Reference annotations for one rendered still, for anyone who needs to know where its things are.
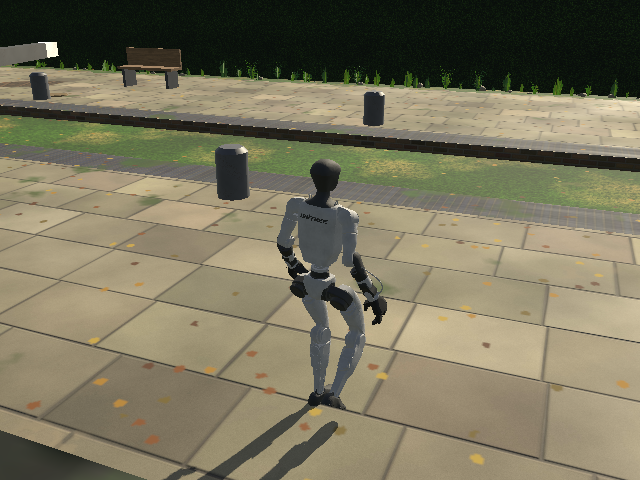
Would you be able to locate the left robot foot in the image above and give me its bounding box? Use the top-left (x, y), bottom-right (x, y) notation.
top-left (308, 384), bottom-right (332, 406)

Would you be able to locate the robot right hand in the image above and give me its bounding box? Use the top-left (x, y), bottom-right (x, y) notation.
top-left (363, 295), bottom-right (387, 325)

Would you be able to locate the left robot forearm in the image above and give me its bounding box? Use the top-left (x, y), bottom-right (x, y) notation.
top-left (277, 237), bottom-right (298, 269)

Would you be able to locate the robot left hand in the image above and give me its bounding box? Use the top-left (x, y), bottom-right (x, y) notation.
top-left (286, 260), bottom-right (309, 279)

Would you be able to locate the left robot upper arm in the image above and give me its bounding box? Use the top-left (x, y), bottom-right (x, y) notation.
top-left (277, 197), bottom-right (306, 248)

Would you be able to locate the left robot shin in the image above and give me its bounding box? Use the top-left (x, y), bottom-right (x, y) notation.
top-left (310, 326), bottom-right (331, 394)

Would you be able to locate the right robot upper arm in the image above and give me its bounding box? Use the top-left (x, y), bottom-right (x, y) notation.
top-left (337, 206), bottom-right (359, 267)

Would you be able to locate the right robot forearm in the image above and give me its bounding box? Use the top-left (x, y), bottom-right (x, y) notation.
top-left (350, 252), bottom-right (379, 302)

